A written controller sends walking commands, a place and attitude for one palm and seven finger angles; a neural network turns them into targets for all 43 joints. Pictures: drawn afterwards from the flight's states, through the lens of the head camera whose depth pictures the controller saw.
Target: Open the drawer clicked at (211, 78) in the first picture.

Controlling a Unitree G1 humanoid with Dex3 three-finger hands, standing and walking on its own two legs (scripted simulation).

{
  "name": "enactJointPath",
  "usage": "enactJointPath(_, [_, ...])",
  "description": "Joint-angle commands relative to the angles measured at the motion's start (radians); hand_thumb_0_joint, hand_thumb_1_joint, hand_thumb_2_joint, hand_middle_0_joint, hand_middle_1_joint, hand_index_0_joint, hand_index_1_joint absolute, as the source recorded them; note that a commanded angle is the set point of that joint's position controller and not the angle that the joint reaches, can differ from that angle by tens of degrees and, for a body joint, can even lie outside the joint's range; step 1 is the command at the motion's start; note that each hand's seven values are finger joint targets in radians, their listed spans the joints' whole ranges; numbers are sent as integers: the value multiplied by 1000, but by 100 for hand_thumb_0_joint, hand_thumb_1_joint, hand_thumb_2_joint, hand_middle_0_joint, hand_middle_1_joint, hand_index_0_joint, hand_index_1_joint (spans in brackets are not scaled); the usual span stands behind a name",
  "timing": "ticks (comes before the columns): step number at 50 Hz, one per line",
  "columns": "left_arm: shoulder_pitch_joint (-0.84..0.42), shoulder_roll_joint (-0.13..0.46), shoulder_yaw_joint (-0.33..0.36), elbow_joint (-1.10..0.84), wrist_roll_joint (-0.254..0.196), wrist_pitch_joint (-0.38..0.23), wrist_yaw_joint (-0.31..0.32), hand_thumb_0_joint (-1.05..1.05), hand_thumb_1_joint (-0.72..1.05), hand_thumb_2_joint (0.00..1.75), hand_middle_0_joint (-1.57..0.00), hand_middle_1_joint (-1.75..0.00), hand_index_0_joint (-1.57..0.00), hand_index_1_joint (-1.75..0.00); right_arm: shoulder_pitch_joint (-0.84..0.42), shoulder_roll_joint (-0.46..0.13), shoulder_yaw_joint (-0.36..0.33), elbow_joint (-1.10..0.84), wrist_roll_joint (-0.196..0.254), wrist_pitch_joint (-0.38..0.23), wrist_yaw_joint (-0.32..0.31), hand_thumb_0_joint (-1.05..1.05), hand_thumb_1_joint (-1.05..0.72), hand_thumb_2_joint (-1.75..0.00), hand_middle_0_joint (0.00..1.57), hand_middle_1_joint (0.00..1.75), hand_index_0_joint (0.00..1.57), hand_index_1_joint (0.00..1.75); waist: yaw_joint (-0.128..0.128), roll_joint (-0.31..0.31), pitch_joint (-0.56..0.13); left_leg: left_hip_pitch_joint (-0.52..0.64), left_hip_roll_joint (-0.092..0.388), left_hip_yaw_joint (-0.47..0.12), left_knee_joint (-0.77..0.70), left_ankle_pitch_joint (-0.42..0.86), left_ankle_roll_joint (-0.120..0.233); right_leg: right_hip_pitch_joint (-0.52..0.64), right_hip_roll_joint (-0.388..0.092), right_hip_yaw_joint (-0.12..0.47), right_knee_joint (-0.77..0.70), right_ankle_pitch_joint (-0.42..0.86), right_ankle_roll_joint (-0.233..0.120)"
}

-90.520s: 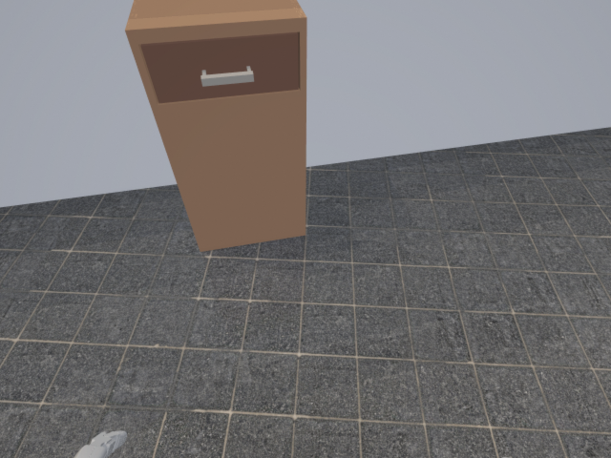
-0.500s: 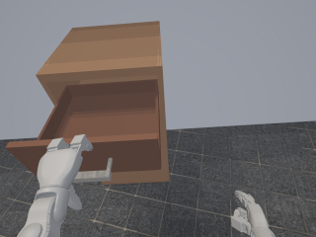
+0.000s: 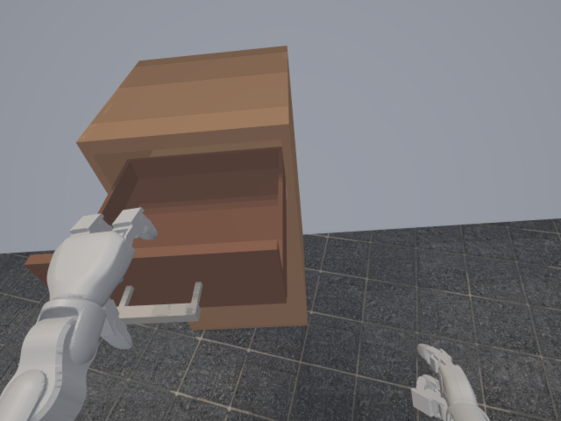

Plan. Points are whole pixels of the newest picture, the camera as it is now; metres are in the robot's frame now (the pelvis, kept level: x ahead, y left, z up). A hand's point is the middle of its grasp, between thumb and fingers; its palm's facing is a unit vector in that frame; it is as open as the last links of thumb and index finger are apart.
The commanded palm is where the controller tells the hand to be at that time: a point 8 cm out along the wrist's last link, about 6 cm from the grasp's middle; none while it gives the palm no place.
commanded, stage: lift the hand off the handle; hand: left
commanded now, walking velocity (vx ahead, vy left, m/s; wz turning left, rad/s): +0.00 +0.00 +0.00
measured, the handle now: (159, 302) +0.28 +0.27 -0.01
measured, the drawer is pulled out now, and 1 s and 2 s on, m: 0.29 0.29 0.29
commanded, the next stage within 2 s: draw the hand back to the body in 0.22 s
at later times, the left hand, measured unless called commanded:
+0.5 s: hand (108, 282) +0.23 +0.26 +0.14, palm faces +0.10 -0.06 -0.99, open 13.8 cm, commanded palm +0.19 +0.26 +0.19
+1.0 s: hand (99, 294) +0.20 +0.25 +0.14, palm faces +0.26 -0.54 -0.80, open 13.8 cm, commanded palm +0.16 +0.27 +0.19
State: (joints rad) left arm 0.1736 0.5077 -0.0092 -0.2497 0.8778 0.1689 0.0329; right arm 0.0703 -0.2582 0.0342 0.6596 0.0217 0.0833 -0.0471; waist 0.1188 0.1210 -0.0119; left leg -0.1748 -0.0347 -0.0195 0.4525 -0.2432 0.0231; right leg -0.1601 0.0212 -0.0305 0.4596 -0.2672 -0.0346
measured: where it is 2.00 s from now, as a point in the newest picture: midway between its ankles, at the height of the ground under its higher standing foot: outside the picture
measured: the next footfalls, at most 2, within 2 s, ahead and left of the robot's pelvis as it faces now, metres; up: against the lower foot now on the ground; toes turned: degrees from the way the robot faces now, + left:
none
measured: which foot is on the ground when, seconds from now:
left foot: down 0.00-1.00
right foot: down 0.00-1.00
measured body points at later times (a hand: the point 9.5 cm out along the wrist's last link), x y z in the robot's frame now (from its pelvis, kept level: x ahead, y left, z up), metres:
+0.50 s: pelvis -0.01 -0.01 +0.00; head -0.02 -0.06 +0.45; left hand +0.21 +0.26 +0.19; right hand +0.22 -0.22 -0.10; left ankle +0.00 +0.11 -0.74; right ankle -0.01 -0.10 -0.74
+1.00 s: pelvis -0.01 +0.00 +0.00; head -0.02 -0.04 +0.45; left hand +0.18 +0.28 +0.19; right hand +0.22 -0.19 -0.08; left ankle +0.00 +0.11 -0.74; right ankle -0.01 -0.10 -0.74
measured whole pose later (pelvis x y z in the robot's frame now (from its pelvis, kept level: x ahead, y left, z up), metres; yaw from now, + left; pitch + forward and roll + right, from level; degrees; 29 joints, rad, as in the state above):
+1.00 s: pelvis -0.01 +0.00 +0.00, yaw +0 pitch -4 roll +0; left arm 0.29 0.46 0.18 -0.34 0.35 0.04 0.03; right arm 0.08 -0.24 0.05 0.62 0.02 0.00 -0.05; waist 0.11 0.12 0.03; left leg -0.16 -0.03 -0.03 0.47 -0.24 0.03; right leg -0.13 0.03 -0.04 0.45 -0.25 -0.03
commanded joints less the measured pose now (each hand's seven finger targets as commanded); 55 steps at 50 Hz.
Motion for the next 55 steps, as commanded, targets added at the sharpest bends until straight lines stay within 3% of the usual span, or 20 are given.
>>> enactJointPath(1, [-224, 255, 192, -175, -5, -4, 22, 0, -50, 30, -30, -120, -30, -120, -185, -81, -30, -168, 5, -62, -5, 0, -90, -90, 20, 30, 20, 30, -6, -84, -164, 33, -9, 12, -55, 260, 11, 76, 1, 26, -81, 226, 12])
enactJointPath(6, [-283, 257, 173, -189, -23, 7, -11, 0, -50, 30, -30, -120, -30, -120, -198, -83, -25, -175, 12, -65, -3, 0, -90, -90, 20, 30, 20, 30, -14, -55, -152, 40, -9, 15, -68, 233, 11, 65, 0, 24, -95, 186, 15])
enactJointPath(10, [-232, 210, 135, -127, -23, 23, -44, 0, -50, 30, -30, -120, -30, -120, -194, -85, -14, -183, 13, -69, 5, 0, -90, -90, 20, 30, 20, 30, -9, -110, -132, 9, -10, 20, -62, 225, 10, 64, -4, 18, -87, 183, 21])
enactJointPath(14, [-244, 310, 235, -159, -32, 10, -46, 0, -50, 30, -30, -120, -30, -120, -201, -97, -19, -194, 12, -64, 0, 0, -90, -90, 20, 30, 20, 30, 6, -103, -158, 4, -10, 22, -53, 208, 12, 92, -4, 40, -86, 187, 22])
enactJointPath(15, [-266, 273, 193, -136, -20, 3, -48, 0, -50, 30, -30, -120, -30, -120, -196, -85, -11, -191, 8, -68, 0, 0, -90, -90, 20, 30, 20, 30, -1, -108, -159, -2, -15, 27, -49, 203, 14, 81, -10, 33, -82, 173, 25])
enactJointPath(19, [-264, 326, 264, -201, -37, -56, -25, 0, -50, 30, -30, -120, -30, -120, -192, -89, -25, -197, 6, -86, -7, 0, -90, -90, 20, 30, 20, 30, 9, -60, -193, 18, -19, 17, -35, 210, 14, 88, -4, 46, -85, 183, 20])
enactJointPath(24, [-198, 280, 248, -224, -51, -82, -4, 0, -50, 30, -30, -120, -30, -120, -183, -86, -32, -191, 4, -98, -3, 0, -90, -90, 20, 30, 20, 30, 1, -34, -171, 25, -21, 18, -20, 227, 11, 51, -3, 40, -87, 202, 17])
enactJointPath(27, [-170, 292, 256, -151, -51, -63, -1, 0, -50, 30, -30, -120, -30, -120, -173, -94, -32, -179, 5, -85, -6, 0, -90, -90, 20, 30, 20, 30, -4, -96, -108, -20, -18, 19, -36, 177, 9, 23, -4, 32, -92, 144, 25])
enactJointPath(34, [-162, 271, 230, -275, -49, -66, 1, 0, -50, 30, -30, -120, -30, -120, -197, -88, -32, -204, 6, -102, -3, 0, -90, -90, 20, 30, 20, 30, 5, -33, -184, 23, -17, 10, -31, 213, 11, 46, 1, 26, -78, 159, 14])
enactJointPath(35, [-136, 237, 195, -258, -39, -67, -1, 0, -50, 30, -30, -120, -30, -120, -181, -78, -26, -196, 1, -104, -2, 0, -90, -90, 20, 30, 20, 30, 1, -69, -198, 23, -19, 14, -29, 222, 14, 44, -4, 11, -69, 159, 19])
enactJointPath(39, [-83, 319, 297, -252, -47, -59, 8, 0, -50, 30, -30, -120, -30, -120, -191, -91, -29, -196, 6, -95, -1, 0, -90, -90, 20, 30, 20, 30, 17, -77, -142, -6, -10, 8, -39, 193, 7, 46, 2, 23, -79, 138, 14])
enactJointPath(40, [-94, 273, 250, -242, -33, -58, 6, 0, -50, 30, -30, -120, -30, -120, -187, -78, -19, -195, 0, -94, 4, 0, -90, -90, 20, 30, 20, 30, 14, -95, -151, -10, -14, 12, -38, 209, 8, 48, -5, 13, -70, 150, 16])
enactJointPath(44, [-72, 302, 297, -274, -56, -44, 14, 0, -50, 30, -30, -120, -30, -120, -195, -87, -27, -200, 10, -87, 7, 0, -90, -90, 20, 30, 20, 30, 14, -42, -131, -3, -6, 8, -44, 194, 2, 40, 6, 19, -79, 130, 11])
enactJointPath(46, [-36, 252, 247, -253, -54, -42, 9, 0, -50, 30, -30, -120, -30, -120, -179, -78, -27, -192, 5, -84, 10, 0, -90, -90, 20, 30, 20, 30, 2, -53, -108, 1, -5, 7, -58, 189, 3, 27, 5, 2, -85, 115, 13])
enactJointPath(47, [-145, -83, 261, -338, -786, -168, 31, 0, -47, 32, -30, -118, -30, -118, -102, -14, -18, -273, 12, -148, -3, 0, -90, -90, 20, 30, 20, 30, -103, -160, -26, 120, 39, 7, -40, 101, 24, -22, 17, -15, -129, 109, 10])
enactJointPath(48, [-50, 13, 311, -254, -817, -218, 51, 0, -43, 33, -29, -115, -29, -115, -104, -46, -10, -236, -4, -186, -14, 0, -90, -90, 20, 30, 20, 30, -84, -199, -28, 122, 50, -4, -48, 61, 24, -20, 16, -8, -118, 76, 13])
enactJointPath(49, [-4, 5, 313, -253, -827, -239, 57, 0, -40, 34, -29, -113, -29, -113, -115, -44, -5, -231, -8, -205, -17, 0, -90, -90, 20, 30, 20, 30, -75, -185, -14, 113, 45, -8, -58, 45, 20, -17, 20, -4, -126, 62, 11])
enactJointPath(50, [37, 19, 371, -296, -895, -260, 67, 0, -36, 36, -29, -111, -29, -111, -87, -52, -10, -232, -8, -208, -30, 0, -90, -90, 20, 30, 20, 30, -66, -201, -49, 112, 45, -7, -72, 69, 13, 19, 8, -14, -135, 69, 17])
enactJointPath(54, [-13, 81, 447, -434, -933, -330, 105, 0, -22, 42, -28, -102, -28, -102, -62, -59, -10, -203, -27, -251, -45, 0, -90, -90, 20, 30, 20, 30, -54, 11, -85, 108, 38, -2, -97, 97, -8, 67, -8, -1, -138, 95, 9])
enactJointPath(55, [25, 30, 415, -425, -935, -337, 106, 0, -18, 43, -28, -100, -28, -100, -54, -46, -7, -201, -27, -257, -43, 0, -90, -90, 20, 30, 20, 30, -55, 27, -70, 99, 39, -6, -104, 116, -12, 71, -12, -6, -133, 109, 6])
